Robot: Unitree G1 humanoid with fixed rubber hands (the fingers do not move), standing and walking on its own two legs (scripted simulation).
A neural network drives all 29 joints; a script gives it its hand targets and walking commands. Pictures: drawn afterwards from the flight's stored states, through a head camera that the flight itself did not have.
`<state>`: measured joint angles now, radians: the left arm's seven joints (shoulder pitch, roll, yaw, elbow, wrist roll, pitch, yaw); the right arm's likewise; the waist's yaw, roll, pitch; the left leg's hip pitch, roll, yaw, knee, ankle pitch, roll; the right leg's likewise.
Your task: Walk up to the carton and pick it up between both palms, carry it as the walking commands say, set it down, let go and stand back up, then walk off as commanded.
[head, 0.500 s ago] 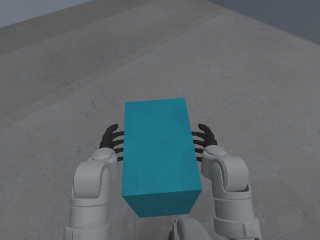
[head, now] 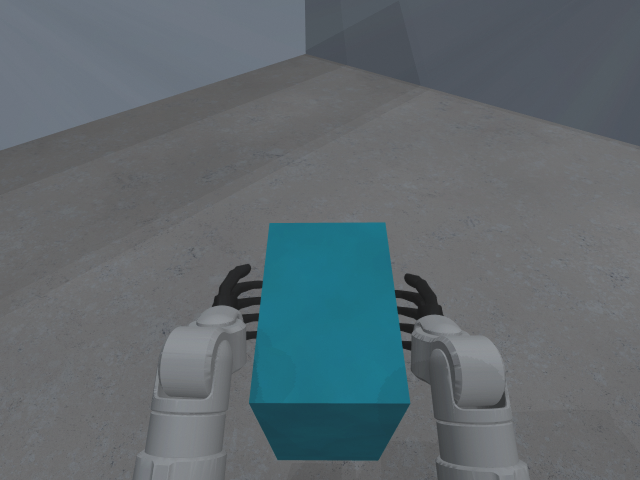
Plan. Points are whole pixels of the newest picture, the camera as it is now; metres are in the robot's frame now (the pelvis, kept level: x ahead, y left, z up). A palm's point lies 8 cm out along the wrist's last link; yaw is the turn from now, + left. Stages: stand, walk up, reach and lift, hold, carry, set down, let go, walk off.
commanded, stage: carry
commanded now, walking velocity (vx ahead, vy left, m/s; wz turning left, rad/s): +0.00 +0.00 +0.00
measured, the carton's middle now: (327, 349) +0.28 -0.03 +0.02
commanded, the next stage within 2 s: none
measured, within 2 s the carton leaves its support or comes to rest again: neither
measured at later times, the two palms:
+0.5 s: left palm (156, 388) +0.21 +0.16 +0.09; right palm (375, 368) +0.21 -0.07 +0.08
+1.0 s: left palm out of the picture +0.09 +0.18 +0.09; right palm (360, 436) +0.15 -0.05 +0.08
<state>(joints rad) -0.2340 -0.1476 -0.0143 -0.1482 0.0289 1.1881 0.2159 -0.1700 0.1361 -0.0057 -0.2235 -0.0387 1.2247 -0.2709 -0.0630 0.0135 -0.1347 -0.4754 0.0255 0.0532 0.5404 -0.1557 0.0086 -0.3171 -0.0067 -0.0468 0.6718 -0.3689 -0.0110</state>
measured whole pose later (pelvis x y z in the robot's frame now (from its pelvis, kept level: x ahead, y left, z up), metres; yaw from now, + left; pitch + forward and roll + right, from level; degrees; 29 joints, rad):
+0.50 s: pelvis -0.09 +0.03 +0.02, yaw +3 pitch +5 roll -3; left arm -0.33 -0.17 0.03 -0.19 0.02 1.18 0.27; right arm -0.27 0.16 -0.09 -0.23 -0.03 1.18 -0.24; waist 0.01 0.02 0.00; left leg -0.44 -0.05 0.05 0.40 -0.05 0.11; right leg -0.58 0.01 0.00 0.98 -0.38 0.06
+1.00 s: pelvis -0.14 -0.01 +0.01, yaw +20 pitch +5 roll +1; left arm -0.21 -0.14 -0.04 -0.32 -0.02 1.16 0.25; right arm -0.10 0.13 0.03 -0.40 -0.01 1.20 -0.29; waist -0.02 -0.03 -0.02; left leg -0.56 -0.04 0.05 0.89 -0.39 -0.03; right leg -0.27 -0.08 -0.12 0.60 -0.41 0.00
